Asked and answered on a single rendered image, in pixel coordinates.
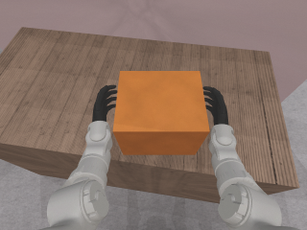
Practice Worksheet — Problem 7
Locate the right robot forearm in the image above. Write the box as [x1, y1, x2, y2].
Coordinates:
[208, 124, 267, 197]

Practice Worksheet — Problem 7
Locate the robot right upper arm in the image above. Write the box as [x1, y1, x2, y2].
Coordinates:
[218, 183, 300, 230]

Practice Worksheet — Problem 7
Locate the left robot forearm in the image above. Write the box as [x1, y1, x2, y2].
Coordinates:
[47, 121, 113, 224]

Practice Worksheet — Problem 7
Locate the carton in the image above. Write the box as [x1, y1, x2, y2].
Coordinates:
[112, 71, 210, 155]

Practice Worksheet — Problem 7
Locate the pedestal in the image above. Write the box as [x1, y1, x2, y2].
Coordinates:
[0, 27, 300, 204]

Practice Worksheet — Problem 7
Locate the robot left upper arm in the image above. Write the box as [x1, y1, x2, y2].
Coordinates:
[38, 179, 109, 230]

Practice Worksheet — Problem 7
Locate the robot right hand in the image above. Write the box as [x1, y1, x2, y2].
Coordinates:
[203, 86, 229, 126]

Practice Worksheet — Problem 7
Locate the robot left hand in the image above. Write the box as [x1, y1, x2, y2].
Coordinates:
[92, 84, 118, 123]

